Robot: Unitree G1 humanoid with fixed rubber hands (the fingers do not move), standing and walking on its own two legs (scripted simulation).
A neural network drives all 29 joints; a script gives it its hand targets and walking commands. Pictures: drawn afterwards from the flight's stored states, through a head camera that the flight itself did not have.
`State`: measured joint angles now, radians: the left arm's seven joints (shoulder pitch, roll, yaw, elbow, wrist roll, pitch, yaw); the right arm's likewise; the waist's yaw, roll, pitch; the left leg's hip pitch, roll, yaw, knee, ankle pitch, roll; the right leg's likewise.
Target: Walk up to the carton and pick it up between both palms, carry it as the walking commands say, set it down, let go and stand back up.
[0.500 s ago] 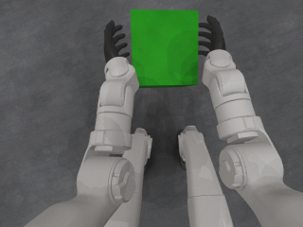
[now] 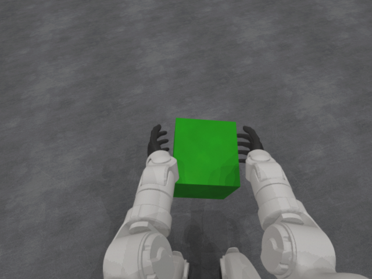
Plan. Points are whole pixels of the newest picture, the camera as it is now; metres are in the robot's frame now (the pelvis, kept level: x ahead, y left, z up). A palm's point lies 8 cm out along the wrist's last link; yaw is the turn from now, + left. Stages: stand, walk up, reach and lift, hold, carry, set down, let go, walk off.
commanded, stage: reach and lift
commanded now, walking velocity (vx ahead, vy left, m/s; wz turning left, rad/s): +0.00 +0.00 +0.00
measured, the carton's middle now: (201, 161) +0.41 +0.01 -0.07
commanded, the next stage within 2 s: hold in 2.00 s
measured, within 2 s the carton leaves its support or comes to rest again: neither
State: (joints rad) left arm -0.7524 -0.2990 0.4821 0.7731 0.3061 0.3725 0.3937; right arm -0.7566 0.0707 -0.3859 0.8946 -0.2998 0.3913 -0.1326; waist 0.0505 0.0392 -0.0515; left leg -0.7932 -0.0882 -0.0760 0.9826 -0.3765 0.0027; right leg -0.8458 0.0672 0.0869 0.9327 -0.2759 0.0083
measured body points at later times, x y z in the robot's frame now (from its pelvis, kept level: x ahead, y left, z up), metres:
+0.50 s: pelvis +0.04 -0.04 +0.05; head +0.08 -0.05 +0.50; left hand +0.39 +0.12 +0.07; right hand +0.39 -0.12 +0.04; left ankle +0.06 +0.11 -0.67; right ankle +0.11 -0.12 -0.67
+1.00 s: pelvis +0.03 -0.02 +0.06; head +0.00 -0.03 +0.51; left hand +0.37 +0.13 +0.11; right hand +0.37 -0.11 +0.09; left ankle +0.06 +0.11 -0.67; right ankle +0.11 -0.12 -0.67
